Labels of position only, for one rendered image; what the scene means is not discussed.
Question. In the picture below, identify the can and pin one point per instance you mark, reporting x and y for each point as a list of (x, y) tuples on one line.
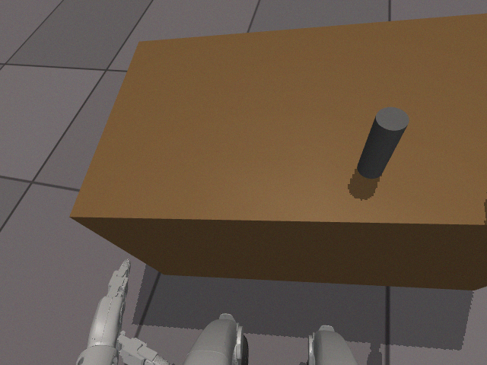
[(387, 129)]

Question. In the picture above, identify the left robot hand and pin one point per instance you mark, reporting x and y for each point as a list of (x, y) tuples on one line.
[(107, 324)]

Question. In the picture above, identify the left robot arm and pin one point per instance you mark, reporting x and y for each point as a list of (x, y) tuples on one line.
[(98, 355)]

